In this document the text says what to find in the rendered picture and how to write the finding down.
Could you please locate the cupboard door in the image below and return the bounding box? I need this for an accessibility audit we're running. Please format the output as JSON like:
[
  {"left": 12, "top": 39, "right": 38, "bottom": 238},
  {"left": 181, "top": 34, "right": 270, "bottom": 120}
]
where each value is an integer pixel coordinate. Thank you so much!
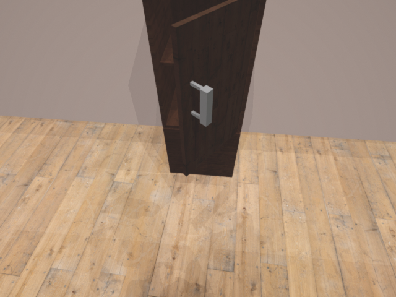
[{"left": 170, "top": 0, "right": 260, "bottom": 177}]

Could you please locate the handle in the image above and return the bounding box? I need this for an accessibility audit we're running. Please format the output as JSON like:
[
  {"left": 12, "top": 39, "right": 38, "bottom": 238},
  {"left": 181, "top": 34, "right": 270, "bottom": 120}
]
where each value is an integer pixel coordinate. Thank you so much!
[{"left": 190, "top": 81, "right": 213, "bottom": 127}]

